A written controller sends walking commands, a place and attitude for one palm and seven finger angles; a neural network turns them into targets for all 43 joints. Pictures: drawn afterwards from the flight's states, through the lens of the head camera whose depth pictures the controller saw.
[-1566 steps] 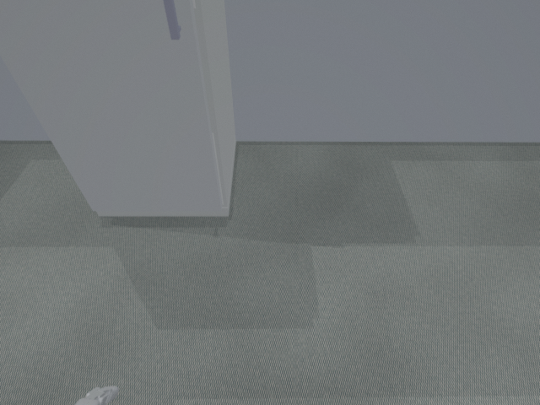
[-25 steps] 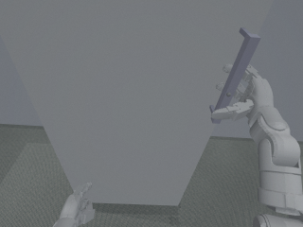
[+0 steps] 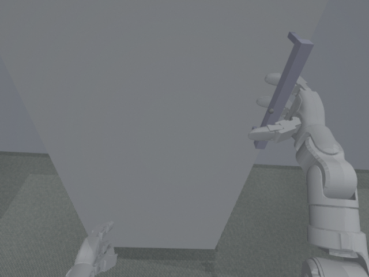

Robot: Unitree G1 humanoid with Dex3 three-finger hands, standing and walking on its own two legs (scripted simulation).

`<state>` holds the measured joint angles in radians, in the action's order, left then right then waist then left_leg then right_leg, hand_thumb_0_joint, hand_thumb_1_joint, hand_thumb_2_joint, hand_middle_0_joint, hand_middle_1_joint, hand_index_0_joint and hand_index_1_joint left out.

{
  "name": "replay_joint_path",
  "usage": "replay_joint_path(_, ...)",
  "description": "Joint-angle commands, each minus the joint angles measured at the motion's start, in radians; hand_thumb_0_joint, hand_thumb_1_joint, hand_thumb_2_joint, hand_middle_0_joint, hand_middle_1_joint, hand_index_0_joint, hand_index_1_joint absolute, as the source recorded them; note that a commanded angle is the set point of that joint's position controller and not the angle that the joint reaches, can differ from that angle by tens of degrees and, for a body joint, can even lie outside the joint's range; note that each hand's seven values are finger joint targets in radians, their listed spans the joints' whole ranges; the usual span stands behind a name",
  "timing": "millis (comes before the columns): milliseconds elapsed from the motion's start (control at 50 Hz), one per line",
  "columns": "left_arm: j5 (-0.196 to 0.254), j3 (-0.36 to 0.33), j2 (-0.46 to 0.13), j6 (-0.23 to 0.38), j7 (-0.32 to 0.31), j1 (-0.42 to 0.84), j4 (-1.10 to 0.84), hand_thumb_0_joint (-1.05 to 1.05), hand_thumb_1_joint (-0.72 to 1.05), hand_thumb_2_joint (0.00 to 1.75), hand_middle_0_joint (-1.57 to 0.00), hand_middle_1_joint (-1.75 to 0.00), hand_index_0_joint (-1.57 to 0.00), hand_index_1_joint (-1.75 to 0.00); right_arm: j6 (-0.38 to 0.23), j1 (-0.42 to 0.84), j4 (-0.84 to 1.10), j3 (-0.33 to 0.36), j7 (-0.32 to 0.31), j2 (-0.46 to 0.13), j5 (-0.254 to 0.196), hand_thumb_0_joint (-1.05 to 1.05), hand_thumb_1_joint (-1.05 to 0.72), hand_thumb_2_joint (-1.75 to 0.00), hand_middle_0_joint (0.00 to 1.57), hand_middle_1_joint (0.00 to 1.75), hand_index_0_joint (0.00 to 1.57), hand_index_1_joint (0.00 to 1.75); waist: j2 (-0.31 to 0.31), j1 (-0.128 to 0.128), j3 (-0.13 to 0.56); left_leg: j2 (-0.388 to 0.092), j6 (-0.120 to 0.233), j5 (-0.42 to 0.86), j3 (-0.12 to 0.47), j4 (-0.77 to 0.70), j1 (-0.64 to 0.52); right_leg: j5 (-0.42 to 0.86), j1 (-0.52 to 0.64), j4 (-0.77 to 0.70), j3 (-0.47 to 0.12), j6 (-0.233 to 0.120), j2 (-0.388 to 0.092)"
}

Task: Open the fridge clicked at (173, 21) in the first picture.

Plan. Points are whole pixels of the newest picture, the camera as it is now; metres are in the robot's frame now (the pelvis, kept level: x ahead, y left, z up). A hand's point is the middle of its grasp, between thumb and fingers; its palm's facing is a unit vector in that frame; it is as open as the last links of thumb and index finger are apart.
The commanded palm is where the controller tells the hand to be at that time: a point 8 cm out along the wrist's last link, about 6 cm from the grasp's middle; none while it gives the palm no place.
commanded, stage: grip the handle and tug to test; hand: right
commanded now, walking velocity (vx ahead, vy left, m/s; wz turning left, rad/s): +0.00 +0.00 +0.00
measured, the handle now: (274, 97) +0.42 -0.15 +0.24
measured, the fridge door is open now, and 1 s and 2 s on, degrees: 0 0 10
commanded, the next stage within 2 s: pull the door a little, standing still in 1.32 s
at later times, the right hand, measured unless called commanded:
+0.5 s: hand (270, 110) +0.37 -0.13 +0.24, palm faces -0.01 +1.00 -0.03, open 6.8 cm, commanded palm +0.34 -0.18 +0.25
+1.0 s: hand (272, 111) +0.36 -0.13 +0.24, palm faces -0.02 +1.00 -0.02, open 5.7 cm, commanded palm +0.32 -0.19 +0.25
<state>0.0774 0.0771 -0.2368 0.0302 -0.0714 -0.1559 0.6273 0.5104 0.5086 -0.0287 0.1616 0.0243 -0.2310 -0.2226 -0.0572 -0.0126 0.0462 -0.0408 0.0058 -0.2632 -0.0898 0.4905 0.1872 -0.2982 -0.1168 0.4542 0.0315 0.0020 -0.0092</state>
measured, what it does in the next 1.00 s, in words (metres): stands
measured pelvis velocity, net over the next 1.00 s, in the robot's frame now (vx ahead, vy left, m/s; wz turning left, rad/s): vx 0.01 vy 0.00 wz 0.01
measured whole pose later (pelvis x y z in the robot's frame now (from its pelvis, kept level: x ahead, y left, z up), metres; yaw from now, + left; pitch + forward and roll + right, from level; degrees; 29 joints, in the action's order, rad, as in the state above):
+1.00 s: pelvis +0.01 +0.00 +0.00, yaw +1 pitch -2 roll +0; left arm 0.08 0.08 -0.24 0.01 -0.07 -0.15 0.61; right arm 0.51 0.44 0.02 0.20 0.06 -0.26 -0.25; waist -0.06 0.01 0.06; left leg -0.03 0.01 -0.27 -0.08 0.48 0.18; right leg -0.31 -0.10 0.44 0.04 0.01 -0.02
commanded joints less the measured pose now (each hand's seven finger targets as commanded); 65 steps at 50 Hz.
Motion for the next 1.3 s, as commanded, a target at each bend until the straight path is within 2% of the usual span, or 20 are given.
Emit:
replay_joint_path(0,0.003,-0.042,-0.102,0.053,-0.014,0.168,-0.166,0.0,0.9,0.9,-0.2,-0.3,-0.2,-0.3,-0.069,0.467,0.179,0.042,0.011,-0.163,-0.003,0.0,0.22,-0.42,0.33,1.24,0.33,1.24,0.082,0.011,0.218,0.008,0.011,0.276,0.031,-0.059,-0.061,0.282,0.041,-0.041,-0.043,-0.037,-0.004)
replay_joint_path(60,0.003,-0.043,-0.103,0.05,-0.013,0.165,-0.165,0.0,0.9,0.9,-0.2,-0.3,-0.2,-0.3,-0.072,0.454,0.175,0.064,0.012,-0.188,-0.003,0.0,0.08,-0.48,0.35,1.26,0.35,1.26,0.054,0.004,0.228,0.008,0.013,0.279,0.032,-0.061,-0.074,0.288,0.043,-0.042,-0.043,-0.034,-0.005)
replay_joint_path(100,0.005,-0.039,-0.096,0.052,-0.013,0.172,-0.172,0.0,0.9,0.9,-0.2,-0.3,-0.2,-0.3,-0.077,0.468,0.185,0.044,0.014,-0.166,-0.005,0.0,-0.01,-0.52,0.35,1.27,0.35,1.27,0.033,0.005,0.239,0.005,0.014,0.28,0.033,-0.057,-0.075,0.286,0.047,-0.041,-0.041,-0.033,-0.002)
replay_joint_path(160,0.002,-0.042,-0.106,0.052,-0.013,0.161,-0.165,0.0,0.9,0.9,-0.2,-0.3,-0.2,-0.3,-0.084,0.446,0.164,0.083,0.015,-0.203,-0.014,0.0,-0.15,-0.58,0.37,1.29,0.37,1.29,0.078,0.0,0.238,0.008,0.013,0.288,0.031,-0.062,-0.093,0.292,0.037,-0.045,-0.046,-0.034,-0.006)
replay_joint_path(180,0.004,-0.041,-0.101,0.052,-0.014,0.17,-0.175,0.0,0.9,0.9,-0.2,-0.3,-0.2,-0.3,-0.087,0.443,0.185,0.074,0.017,-0.19,-0.014,0.0,-0.2,-0.6,0.38,1.3,0.38,1.3,0.061,-0.002,0.247,0.005,0.013,0.296,0.033,-0.059,-0.094,0.298,0.041,-0.046,-0.041,-0.035,-0.005)
replay_joint_path(220,0.004,-0.043,-0.102,0.054,-0.014,0.164,-0.17,0.0,0.9,0.9,-0.2,-0.3,-0.2,-0.3,-0.086,0.448,0.163,0.071,0.02,-0.184,-0.014,0.0,-0.29,-0.64,0.38,1.31,0.38,1.31,0.097,0.004,0.237,0.008,0.009,0.307,0.032,-0.062,-0.088,0.297,0.038,-0.042,-0.037,-0.039,-0.004)
replay_joint_path(260,0.005,-0.044,-0.107,0.05,-0.014,0.16,-0.166,0.0,0.9,0.9,-0.2,-0.3,-0.2,-0.3,-0.087,0.438,0.153,0.072,0.019,-0.192,-0.013,0.0,-0.39,-0.68,0.4,1.33,0.4,1.33,0.089,0.004,0.219,0.008,0.008,0.288,0.033,-0.068,-0.082,0.283,0.03,-0.045,-0.039,-0.037,-0.006)
replay_joint_path(320,0.005,-0.045,-0.103,0.052,-0.012,0.163,-0.173,0.0,0.9,0.9,-0.2,-0.3,-0.2,-0.3,-0.089,0.457,0.193,0.072,0.021,-0.195,-0.009,0.0,-0.53,-0.74,0.41,1.35,0.41,1.35,0.056,0.004,0.242,0.005,0.01,0.319,0.036,-0.062,-0.092,0.307,0.044,-0.041,-0.033,-0.038,-0.002)
replay_joint_path(360,0.003,-0.047,-0.107,0.052,-0.01,0.161,-0.177,0.0,0.9,0.9,-0.2,-0.3,-0.2,-0.3,-0.093,0.401,0.205,0.11,0.019,-0.228,-0.01,0.0,-0.62,-0.78,0.42,1.36,0.42,1.36,0.055,-0.009,0.261,0.006,0.011,0.343,0.036,-0.056,-0.119,0.329,0.044,-0.038,-0.034,-0.036,-0.005)
replay_joint_path(420,0.006,-0.045,-0.102,0.051,-0.008,0.167,-0.179,0.0,0.9,0.9,-0.2,-0.3,-0.2,-0.3,-0.092,0.418,0.222,0.079,0.027,-0.197,-0.013,0.0,-0.76,-0.84,0.44,1.38,0.44,1.38,0.053,0.001,0.25,0.006,0.01,0.348,0.033,-0.055,-0.109,0.328,0.044,-0.04,-0.031,-0.036,-0.004)
replay_joint_path(480,0.007,-0.045,-0.102,0.053,-0.007,0.176,-0.192,0.0,0.9,0.9,-0.2,-0.3,-0.2,-0.3,-0.093,0.379,0.278,0.077,0.03,-0.192,-0.018,0.0,-0.9,-0.9,0.45,1.4,0.45,1.4,0.052,-0.007,0.269,0.004,0.011,0.373,0.031,-0.048,-0.123,0.353,0.052,-0.036,-0.033,-0.036,-0.004)
replay_joint_path(620,0.008,-0.044,-0.104,0.051,-0.012,0.176,-0.174,0.0,0.9,0.9,-0.2,-0.3,-0.2,-0.3,-0.071,0.407,0.234,0.055,0.034,-0.177,-0.017,0.0,-0.9,-0.9,0.45,1.4,0.45,1.4,0.073,0.009,0.211,0.009,0.007,0.325,0.03,-0.062,-0.074,0.306,0.044,-0.035,-0.033,-0.04,-0.002)
replay_joint_path(700,0.004,-0.047,-0.103,0.049,-0.011,0.174,-0.181,0.0,0.9,0.9,-0.2,-0.3,-0.2,-0.3,-0.073,0.395,0.242,0.089,0.026,-0.21,-0.007,0.0,-0.9,-0.9,0.45,1.4,0.45,1.4,0.084,-0.001,0.239,0.005,0.008,0.342,0.033,-0.055,-0.1,0.324,0.042,-0.034,-0.032,-0.041,-0.001)
replay_joint_path(760,0.004,-0.046,-0.103,0.046,-0.008,0.174,-0.181,0.0,0.9,0.9,-0.2,-0.3,-0.2,-0.3,-0.076,0.363,0.25,0.086,0.029,-0.203,-0.009,0.0,-0.9,-0.9,0.45,1.4,0.45,1.4,0.042,-0.005,0.256,0.005,0.012,0.375,0.033,-0.046,-0.108,0.355,0.055,-0.027,-0.033,-0.037,-0.002)
replay_joint_path(840,0.004,-0.043,-0.101,0.041,-0.008,0.18,-0.186,0.0,0.9,0.9,-0.2,-0.3,-0.2,-0.3,-0.072,0.371,0.247,0.11,0.032,-0.226,-0.016,0.0,-0.9,-0.9,0.45,1.4,0.45,1.4,0.085,-0.006,0.243,0.005,0.007,0.36,0.033,-0.054,-0.114,0.33,0.033,-0.032,-0.031,-0.039,-0.001)
replay_joint_path(920,0.005,-0.041,-0.1,0.037,-0.005,0.188,-0.195,0.0,0.9,0.9,-0.2,-0.3,-0.2,-0.3,-0.074,0.316,0.272,0.122,0.039,-0.231,-0.021,0.0,-0.9,-0.9,0.45,1.4,0.45,1.4,0.077,-0.013,0.245,0.003,0.009,0.379,0.032,-0.048,-0.128,0.346,0.027,-0.035,-0.03,-0.038,-0.001)
replay_joint_path(960,0.005,-0.045,-0.102,0.035,-0.002,0.19,-0.202,0.0,0.9,0.9,-0.2,-0.3,-0.2,-0.3,-0.075,0.243,0.297,0.159,0.04,-0.259,-0.024,0.0,-0.9,-0.9,0.45,1.4,0.45,1.4,0.07,-0.028,0.255,0.005,0.009,0.402,0.035,-0.045,-0.146,0.366,0.026,-0.031,-0.028,-0.037,-0.005)
replay_joint_path(1000,0.005,-0.041,-0.094,0.037,0.002,0.197,-0.217,0.0,0.9,0.9,-0.2,-0.3,-0.2,-0.3,-0.076,0.225,0.356,0.135,0.042,-0.224,-0.027,0.0,-0.9,-0.9,0.45,1.4,0.45,1.4,0.055,-0.029,0.271,0.002,0.011,0.422,0.031,-0.033,-0.151,0.386,0.033,-0.032,-0.027,-0.035,-0.004)
replay_joint_path(1240,0.005,-0.052,-0.096,0.04,0.023,0.194,-0.241,0.0,0.9,0.9,-0.2,-0.3,-0.2,-0.3,-0.033,-0.006,0.553,0.141,0.045,-0.199,-0.037,0.0,-0.9,-0.9,0.45,1.4,0.45,1.4,0.07,-0.046,0.305,0.007,0.006,0.549,0.021,0.011,-0.169,0.514,0.039,-0.001,-0.023,-0.029,-0.013)
replay_joint_path(1280,0.004,-0.051,-0.095,0.043,0.024,0.2,-0.246,0.0,0.9,0.9,-0.2,-0.3,-0.2,-0.3,-0.026,-0.001,0.603,0.113,0.045,-0.177,-0.037,0.0,-0.9,-0.9,0.45,1.4,0.45,1.4,0.042,-0.042,0.3,0.005,0.007,0.554,0.021,0.013,-0.158,0.529,0.045,0.004,-0.025,-0.029,-0.013)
